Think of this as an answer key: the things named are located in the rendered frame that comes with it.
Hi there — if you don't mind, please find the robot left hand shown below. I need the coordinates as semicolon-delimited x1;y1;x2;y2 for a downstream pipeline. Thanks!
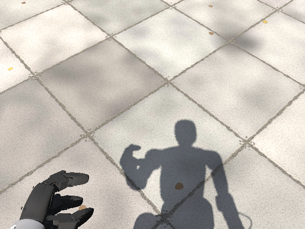
19;170;94;229

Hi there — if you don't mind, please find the left robot forearm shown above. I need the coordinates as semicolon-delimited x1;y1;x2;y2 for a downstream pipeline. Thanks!
10;219;45;229

